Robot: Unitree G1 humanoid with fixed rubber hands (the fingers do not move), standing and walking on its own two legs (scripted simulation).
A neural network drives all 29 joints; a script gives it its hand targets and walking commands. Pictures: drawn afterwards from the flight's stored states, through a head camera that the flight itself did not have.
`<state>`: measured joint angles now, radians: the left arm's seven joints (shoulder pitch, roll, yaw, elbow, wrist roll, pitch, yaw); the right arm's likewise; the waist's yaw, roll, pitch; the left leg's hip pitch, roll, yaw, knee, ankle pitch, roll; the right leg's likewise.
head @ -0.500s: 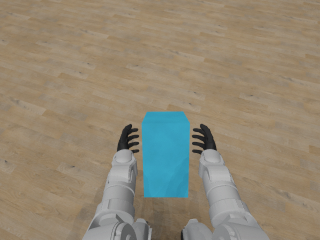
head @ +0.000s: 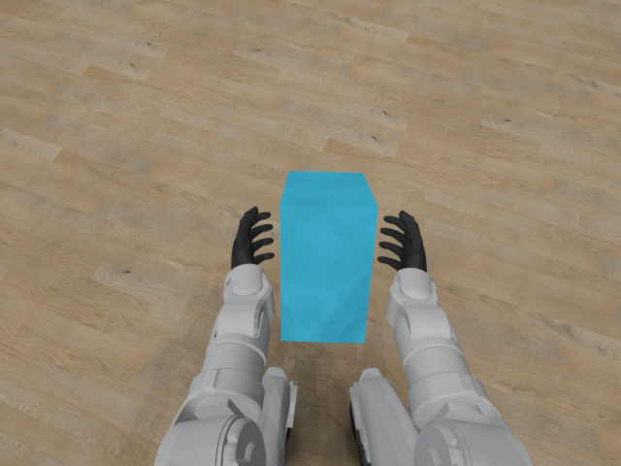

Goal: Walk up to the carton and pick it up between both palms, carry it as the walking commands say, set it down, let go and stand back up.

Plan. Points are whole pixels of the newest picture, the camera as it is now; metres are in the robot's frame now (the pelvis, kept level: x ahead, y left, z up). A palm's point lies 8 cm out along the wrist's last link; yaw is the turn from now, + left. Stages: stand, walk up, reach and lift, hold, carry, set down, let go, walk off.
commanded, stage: set down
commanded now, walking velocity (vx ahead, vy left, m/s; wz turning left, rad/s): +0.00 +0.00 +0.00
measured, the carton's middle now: (324, 252) +0.44 +0.00 -0.20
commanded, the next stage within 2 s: none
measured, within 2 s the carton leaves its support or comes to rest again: neither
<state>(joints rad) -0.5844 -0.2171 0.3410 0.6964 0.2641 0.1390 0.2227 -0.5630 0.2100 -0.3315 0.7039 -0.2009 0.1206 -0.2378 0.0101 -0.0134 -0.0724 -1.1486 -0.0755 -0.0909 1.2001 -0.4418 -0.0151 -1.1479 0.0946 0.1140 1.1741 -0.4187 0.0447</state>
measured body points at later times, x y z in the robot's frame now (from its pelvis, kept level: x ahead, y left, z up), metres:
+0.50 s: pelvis -0.02 +0.00 -0.07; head +0.18 +0.01 +0.33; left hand +0.41 +0.12 -0.15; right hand +0.40 -0.11 -0.15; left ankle +0.06 +0.12 -0.63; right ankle +0.07 -0.13 -0.63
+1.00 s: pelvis -0.03 +0.00 -0.14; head +0.23 +0.01 +0.23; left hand +0.44 +0.12 -0.23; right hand +0.43 -0.11 -0.23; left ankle +0.06 +0.12 -0.63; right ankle +0.07 -0.14 -0.63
